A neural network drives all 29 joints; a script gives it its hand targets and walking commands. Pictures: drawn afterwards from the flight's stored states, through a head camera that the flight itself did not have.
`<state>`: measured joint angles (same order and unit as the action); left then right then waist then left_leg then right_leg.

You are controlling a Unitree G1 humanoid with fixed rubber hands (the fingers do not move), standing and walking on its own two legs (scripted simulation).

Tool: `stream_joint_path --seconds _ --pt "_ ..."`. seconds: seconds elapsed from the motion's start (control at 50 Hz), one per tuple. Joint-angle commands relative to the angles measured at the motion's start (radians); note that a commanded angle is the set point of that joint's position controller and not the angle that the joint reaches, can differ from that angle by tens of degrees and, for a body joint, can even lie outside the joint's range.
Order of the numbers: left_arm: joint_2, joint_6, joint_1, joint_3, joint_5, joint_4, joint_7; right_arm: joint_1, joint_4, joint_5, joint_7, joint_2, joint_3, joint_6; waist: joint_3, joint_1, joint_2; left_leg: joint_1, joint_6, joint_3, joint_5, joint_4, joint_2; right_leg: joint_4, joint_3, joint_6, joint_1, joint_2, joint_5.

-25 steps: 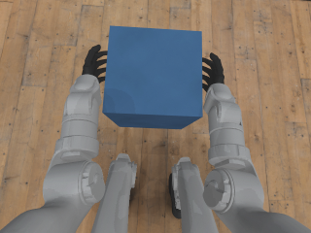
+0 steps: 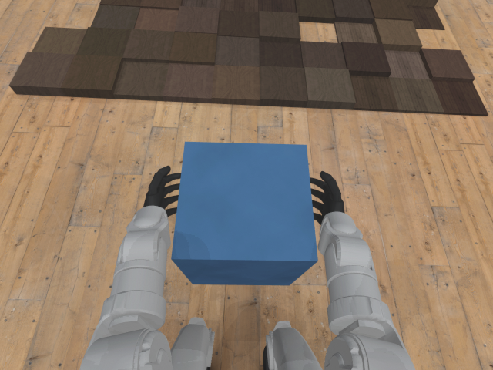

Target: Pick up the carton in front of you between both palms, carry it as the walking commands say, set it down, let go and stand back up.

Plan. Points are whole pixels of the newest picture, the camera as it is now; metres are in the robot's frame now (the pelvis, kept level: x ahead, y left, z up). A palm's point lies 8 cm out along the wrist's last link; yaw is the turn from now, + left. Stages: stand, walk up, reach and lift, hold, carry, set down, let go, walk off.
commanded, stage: reach and lift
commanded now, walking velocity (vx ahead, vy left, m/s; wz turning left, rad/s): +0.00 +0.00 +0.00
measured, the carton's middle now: (243, 222) +0.38 +0.01 -0.10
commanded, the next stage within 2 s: hold in 1.46 s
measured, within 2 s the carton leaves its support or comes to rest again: neither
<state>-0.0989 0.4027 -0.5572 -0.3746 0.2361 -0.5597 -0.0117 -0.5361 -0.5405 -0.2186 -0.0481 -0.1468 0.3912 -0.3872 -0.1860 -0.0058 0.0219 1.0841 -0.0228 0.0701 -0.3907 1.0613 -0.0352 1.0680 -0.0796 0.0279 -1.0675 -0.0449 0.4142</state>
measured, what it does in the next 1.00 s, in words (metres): rises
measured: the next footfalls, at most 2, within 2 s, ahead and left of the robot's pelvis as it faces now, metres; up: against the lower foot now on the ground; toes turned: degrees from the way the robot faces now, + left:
none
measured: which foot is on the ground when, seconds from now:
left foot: down 0.00-1.00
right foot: down 0.00-1.00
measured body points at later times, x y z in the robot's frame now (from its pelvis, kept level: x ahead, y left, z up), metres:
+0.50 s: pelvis +0.03 +0.00 +0.08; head +0.00 +0.00 +0.53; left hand +0.34 +0.15 +0.10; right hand +0.34 -0.15 +0.10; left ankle +0.05 +0.13 -0.65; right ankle +0.04 -0.13 -0.65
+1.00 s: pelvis +0.03 +0.00 +0.09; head +0.01 +0.00 +0.54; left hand +0.34 +0.15 +0.11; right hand +0.34 -0.15 +0.11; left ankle +0.05 +0.13 -0.65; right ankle +0.04 -0.13 -0.65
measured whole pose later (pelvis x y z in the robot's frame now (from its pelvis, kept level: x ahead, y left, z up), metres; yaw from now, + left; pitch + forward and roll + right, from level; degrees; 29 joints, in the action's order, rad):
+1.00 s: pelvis +0.03 +0.00 +0.09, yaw +0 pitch -4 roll +0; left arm -0.17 0.63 -0.32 -0.29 0.30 -0.35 0.01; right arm -0.32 -0.35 -0.30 0.02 -0.17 0.29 -0.62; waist 0.02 0.00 0.00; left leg 0.17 -0.01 0.08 -0.20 0.44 -0.02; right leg 0.44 -0.08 0.02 -0.15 -0.01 0.22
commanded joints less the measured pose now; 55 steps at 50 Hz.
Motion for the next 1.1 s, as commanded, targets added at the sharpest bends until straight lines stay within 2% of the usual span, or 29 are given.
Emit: stream_joint_path --seconds 0.0,0.2,0.34,0.4,0.52,0.56,0.7,0.86,1.08 --pt "-1.076 -0.014 -0.525 0.599 -0.165 -0.011 0.256 -0.559 -0.019 0.159 0.262 -1.066 -0.624 0.006 -0.591 -0.007 -0.028 -0.513 0.016 -0.028 0.268 -0.197 -0.101 -0.211 0.032 -0.014 0.392 -0.099 -0.237" --pt "-1.061 0.040 -0.323 0.645 -0.172 0.062 0.254 -0.353 0.049 0.159 0.269 -1.045 -0.674 -0.049 -0.385 -0.002 -0.025 -0.761 0.018 -0.007 0.388 -0.417 -0.085 -0.438 0.011 -0.013 0.677 -0.072 -0.385" --pt "-1.046 0.109 -0.235 0.711 -0.201 0.174 0.252 -0.247 0.153 0.187 0.276 -1.023 -0.725 -0.123 -0.249 0.008 -0.016 -0.925 0.014 0.001 0.428 -0.560 -0.070 -0.584 0.005 -0.013 0.854 -0.058 -0.435" --pt "-1.027 0.148 -0.212 0.700 -0.195 0.195 0.253 -0.220 0.161 0.178 0.280 -1.006 -0.710 -0.162 -0.148 0.006 -0.013 -0.945 0.015 -0.001 0.371 -0.616 -0.065 -0.639 0.005 -0.018 0.893 -0.052 -0.383" --pt "-0.999 0.181 -0.248 0.592 -0.146 0.136 0.269 -0.265 0.107 0.133 0.298 -0.974 -0.610 -0.195 0.009 0.001 -0.016 -0.928 0.029 -0.013 0.188 -0.660 -0.059 -0.688 0.010 -0.028 0.866 -0.040 -0.197" --pt "-1.013 0.176 -0.297 0.589 -0.147 0.133 0.276 -0.313 0.105 0.134 0.305 -0.988 -0.610 -0.189 0.001 0.002 -0.017 -0.933 0.031 -0.017 0.163 -0.656 -0.056 -0.685 0.013 -0.031 0.864 -0.039 -0.170" --pt "-1.048 0.169 -0.372 0.632 -0.170 0.166 0.281 -0.389 0.140 0.150 0.313 -1.002 -0.643 -0.180 -0.098 0.009 -0.023 -0.976 0.025 -0.016 0.204 -0.648 -0.057 -0.670 0.020 -0.032 0.905 -0.045 -0.213" --pt "-1.038 0.186 -0.317 0.641 -0.166 0.187 0.269 -0.338 0.161 0.142 0.312 -0.969 -0.642 -0.195 -0.097 0.013 -0.028 -1.012 0.015 -0.010 0.269 -0.674 -0.056 -0.688 0.025 -0.030 0.936 -0.052 -0.271" --pt "-1.026 0.213 -0.208 0.675 -0.191 0.275 0.254 -0.240 0.250 0.166 0.304 -0.948 -0.677 -0.220 -0.103 0.008 -0.029 -1.075 0.009 -0.003 0.417 -0.696 -0.062 -0.714 0.019 -0.021 0.995 -0.058 -0.403"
